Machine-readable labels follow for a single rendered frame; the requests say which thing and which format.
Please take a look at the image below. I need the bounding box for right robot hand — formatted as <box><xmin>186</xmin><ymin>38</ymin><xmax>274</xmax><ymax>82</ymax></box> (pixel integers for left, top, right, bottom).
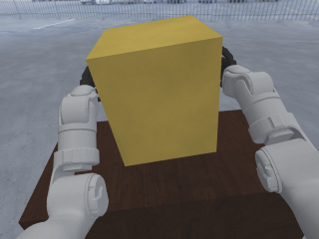
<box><xmin>220</xmin><ymin>46</ymin><xmax>236</xmax><ymax>88</ymax></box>

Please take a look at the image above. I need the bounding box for left robot forearm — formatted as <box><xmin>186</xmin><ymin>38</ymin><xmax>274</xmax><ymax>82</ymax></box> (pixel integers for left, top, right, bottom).
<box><xmin>47</xmin><ymin>85</ymin><xmax>100</xmax><ymax>216</ymax></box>

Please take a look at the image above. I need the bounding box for left robot hand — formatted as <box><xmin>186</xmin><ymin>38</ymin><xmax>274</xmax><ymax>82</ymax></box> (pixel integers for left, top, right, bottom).
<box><xmin>80</xmin><ymin>66</ymin><xmax>101</xmax><ymax>102</ymax></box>

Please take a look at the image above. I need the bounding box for right robot forearm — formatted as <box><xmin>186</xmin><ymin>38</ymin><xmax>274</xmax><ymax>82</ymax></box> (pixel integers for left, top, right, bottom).
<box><xmin>221</xmin><ymin>65</ymin><xmax>319</xmax><ymax>157</ymax></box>

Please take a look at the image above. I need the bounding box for robot left upper arm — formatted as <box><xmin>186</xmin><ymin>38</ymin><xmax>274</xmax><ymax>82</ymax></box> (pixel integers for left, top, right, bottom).
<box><xmin>16</xmin><ymin>172</ymin><xmax>109</xmax><ymax>239</ymax></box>

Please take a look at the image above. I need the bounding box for pedestal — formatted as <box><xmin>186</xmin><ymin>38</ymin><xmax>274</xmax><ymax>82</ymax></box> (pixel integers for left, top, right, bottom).
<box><xmin>18</xmin><ymin>110</ymin><xmax>304</xmax><ymax>239</ymax></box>

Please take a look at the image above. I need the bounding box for carton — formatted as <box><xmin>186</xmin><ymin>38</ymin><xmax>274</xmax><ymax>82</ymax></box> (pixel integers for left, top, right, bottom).
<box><xmin>86</xmin><ymin>15</ymin><xmax>223</xmax><ymax>166</ymax></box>

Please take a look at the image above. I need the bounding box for robot right upper arm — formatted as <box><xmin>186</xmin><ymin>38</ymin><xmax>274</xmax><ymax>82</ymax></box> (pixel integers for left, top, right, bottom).
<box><xmin>254</xmin><ymin>137</ymin><xmax>319</xmax><ymax>239</ymax></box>

